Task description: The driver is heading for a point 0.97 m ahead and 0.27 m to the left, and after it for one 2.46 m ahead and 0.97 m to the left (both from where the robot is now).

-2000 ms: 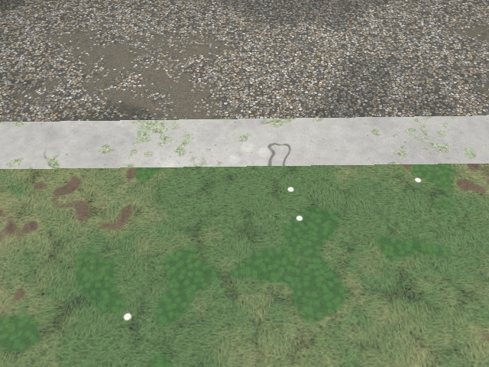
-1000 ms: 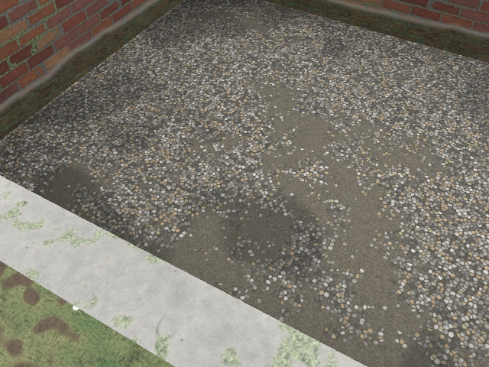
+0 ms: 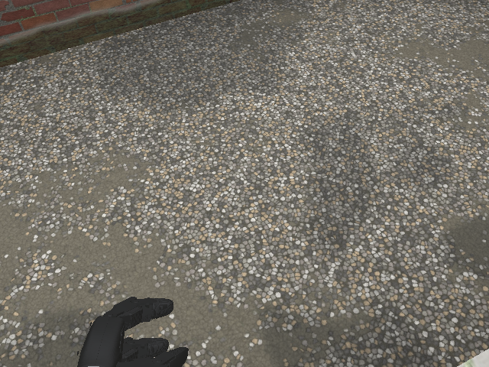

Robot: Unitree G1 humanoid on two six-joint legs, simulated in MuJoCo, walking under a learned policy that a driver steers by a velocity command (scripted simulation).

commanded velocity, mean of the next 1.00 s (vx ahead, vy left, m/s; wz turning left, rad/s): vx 1.00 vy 0.00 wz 0.38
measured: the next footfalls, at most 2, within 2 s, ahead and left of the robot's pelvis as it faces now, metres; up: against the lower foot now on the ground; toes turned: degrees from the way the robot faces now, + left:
left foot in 0.46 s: -0.13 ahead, +0.00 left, +0.00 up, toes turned +1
right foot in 0.72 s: -0.07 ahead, -0.22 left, +0.00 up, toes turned +16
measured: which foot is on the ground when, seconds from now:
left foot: down 0.00-0.20, up 0.22-0.44, down 0.46-0.74, up 0.76-1.00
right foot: down 0.00-0.44, up 0.46-0.70, down 0.72-1.00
